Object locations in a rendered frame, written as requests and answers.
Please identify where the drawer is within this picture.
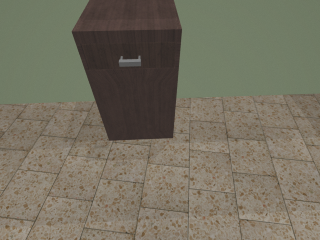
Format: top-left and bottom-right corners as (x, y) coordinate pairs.
(81, 41), (176, 70)

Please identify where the cabinet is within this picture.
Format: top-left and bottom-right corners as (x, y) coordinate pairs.
(71, 0), (182, 141)

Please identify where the handle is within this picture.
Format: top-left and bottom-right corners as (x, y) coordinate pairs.
(118, 55), (141, 67)

